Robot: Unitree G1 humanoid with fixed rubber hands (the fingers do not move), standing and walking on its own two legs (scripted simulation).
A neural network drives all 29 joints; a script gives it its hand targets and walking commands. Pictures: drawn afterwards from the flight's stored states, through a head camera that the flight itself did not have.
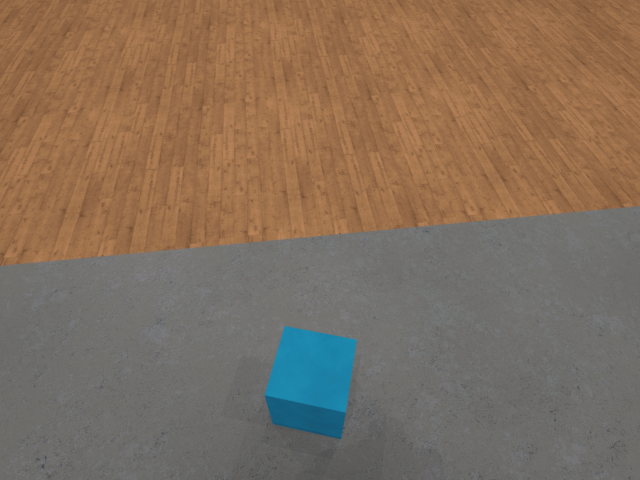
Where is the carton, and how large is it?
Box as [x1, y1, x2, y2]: [265, 326, 356, 438]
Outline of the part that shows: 285,326 265,392 265,397 272,421 275,424 340,438 345,414 356,340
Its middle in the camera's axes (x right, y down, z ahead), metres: -0.02 +0.42 +1.12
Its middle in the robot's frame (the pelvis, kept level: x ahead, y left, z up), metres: +0.48 +0.02 -0.65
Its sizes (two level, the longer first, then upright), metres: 0.210 0.200 0.250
